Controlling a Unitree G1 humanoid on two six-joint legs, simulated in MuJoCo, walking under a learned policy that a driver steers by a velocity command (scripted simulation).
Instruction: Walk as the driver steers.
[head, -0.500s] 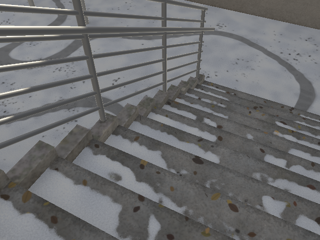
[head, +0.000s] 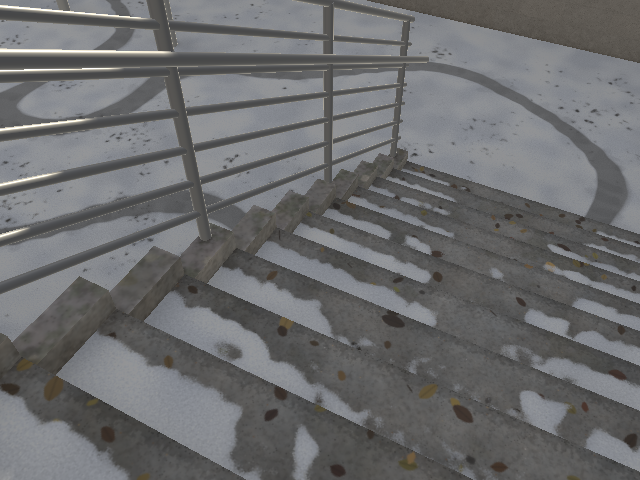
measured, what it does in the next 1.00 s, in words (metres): goes down, turning right: right foot 0.17 m lower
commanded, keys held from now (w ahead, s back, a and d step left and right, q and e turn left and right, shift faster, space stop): w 0.14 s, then w+e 0.86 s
